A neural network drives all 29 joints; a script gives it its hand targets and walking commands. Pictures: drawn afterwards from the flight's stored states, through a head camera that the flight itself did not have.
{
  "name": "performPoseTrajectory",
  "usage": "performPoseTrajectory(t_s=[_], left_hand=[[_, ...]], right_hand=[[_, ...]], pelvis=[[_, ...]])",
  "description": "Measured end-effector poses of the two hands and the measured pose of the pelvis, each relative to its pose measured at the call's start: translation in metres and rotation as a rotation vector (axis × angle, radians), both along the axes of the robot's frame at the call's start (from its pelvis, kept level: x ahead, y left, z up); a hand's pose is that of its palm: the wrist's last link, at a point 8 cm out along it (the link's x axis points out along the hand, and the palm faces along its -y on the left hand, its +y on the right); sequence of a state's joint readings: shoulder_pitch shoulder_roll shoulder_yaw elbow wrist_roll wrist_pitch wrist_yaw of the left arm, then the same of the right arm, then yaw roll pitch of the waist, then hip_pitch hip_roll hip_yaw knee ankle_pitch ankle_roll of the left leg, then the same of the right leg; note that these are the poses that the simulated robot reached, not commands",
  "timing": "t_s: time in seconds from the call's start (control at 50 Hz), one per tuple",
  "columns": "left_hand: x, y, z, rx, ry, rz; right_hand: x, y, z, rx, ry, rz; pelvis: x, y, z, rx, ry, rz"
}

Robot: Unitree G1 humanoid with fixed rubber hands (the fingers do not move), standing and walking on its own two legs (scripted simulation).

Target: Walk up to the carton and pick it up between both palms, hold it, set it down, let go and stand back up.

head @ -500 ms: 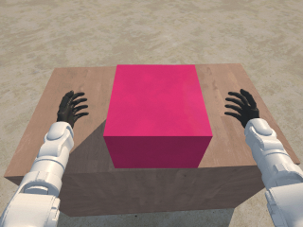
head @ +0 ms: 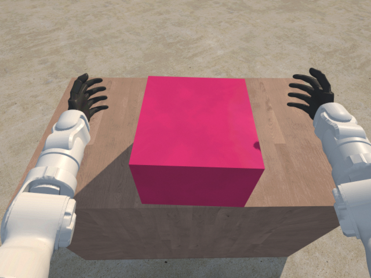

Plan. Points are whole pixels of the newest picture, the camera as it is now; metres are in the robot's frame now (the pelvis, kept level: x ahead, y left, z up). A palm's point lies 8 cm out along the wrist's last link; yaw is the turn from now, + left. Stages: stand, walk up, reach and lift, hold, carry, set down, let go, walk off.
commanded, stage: reach and lift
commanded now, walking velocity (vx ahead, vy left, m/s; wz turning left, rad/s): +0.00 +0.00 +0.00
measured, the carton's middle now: (194, 139) +0.48 +0.04 -0.03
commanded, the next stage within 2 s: none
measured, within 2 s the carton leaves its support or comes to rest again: neither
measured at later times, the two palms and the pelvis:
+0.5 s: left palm (95, 129) +0.42 +0.28 +0.05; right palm (298, 137) +0.45 -0.21 +0.06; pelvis -0.02 +0.01 -0.02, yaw -1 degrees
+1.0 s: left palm (110, 144) +0.43 +0.27 -0.02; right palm (278, 143) +0.48 -0.19 +0.00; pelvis +0.00 +0.02 -0.03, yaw -2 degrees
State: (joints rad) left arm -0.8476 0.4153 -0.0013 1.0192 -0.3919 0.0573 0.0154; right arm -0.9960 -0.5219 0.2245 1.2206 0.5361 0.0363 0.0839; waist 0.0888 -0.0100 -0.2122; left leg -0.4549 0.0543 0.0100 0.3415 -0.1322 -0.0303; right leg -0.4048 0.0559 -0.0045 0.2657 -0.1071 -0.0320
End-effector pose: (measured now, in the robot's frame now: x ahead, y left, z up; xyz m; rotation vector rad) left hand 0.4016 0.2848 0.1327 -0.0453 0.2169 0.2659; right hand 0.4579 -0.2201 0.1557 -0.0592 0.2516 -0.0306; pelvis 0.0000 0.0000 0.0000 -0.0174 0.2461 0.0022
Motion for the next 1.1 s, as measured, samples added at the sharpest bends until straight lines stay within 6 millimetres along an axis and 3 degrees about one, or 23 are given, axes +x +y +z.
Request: performPoseTrajectory(t_s=[0.1,0.26,0.5,0.64,0.76,0.88,1.1], left_hand=[[-0.005,0.006,-0.014,0.007,0.026,0.008],[-0.008,0.006,-0.046,0.028,0.068,0.003],[0.017,-0.004,-0.079,0.06,0.073,-0.021],[0.026,-0.01,-0.115,0.051,0.103,-0.04],[0.026,-0.015,-0.145,0.027,0.11,-0.053],[0.027,-0.018,-0.155,0.007,0.082,-0.055],[0.03,-0.024,-0.147,0.004,0.036,-0.064]], right_hand=[[-0.002,0.002,-0.009,-0.008,0.023,0.002],[-0.01,0.009,-0.046,-0.013,0.075,0.011],[-0.007,0.006,-0.097,0.004,0.083,-0.011],[-0.005,-0.003,-0.132,0.0,0.089,-0.031],[-0.001,0.0,-0.156,-0.001,0.067,-0.014],[0.009,0.015,-0.163,0.003,0.025,0.017],[0.022,0.036,-0.152,0.007,-0.013,0.036]], pelvis=[[-0.004,-0.001,-0.001,-0.001,0.017,0.008],[-0.012,0.002,-0.006,-0.005,0.095,0.008],[-0.025,0.014,-0.021,-0.008,0.26,-0.006],[-0.023,0.019,-0.025,-0.006,0.338,-0.024],[-0.014,0.022,-0.027,-0.005,0.407,-0.037],[-0.003,0.021,-0.027,-0.005,0.449,-0.037],[0.005,0.019,-0.024,-0.011,0.424,-0.012]])
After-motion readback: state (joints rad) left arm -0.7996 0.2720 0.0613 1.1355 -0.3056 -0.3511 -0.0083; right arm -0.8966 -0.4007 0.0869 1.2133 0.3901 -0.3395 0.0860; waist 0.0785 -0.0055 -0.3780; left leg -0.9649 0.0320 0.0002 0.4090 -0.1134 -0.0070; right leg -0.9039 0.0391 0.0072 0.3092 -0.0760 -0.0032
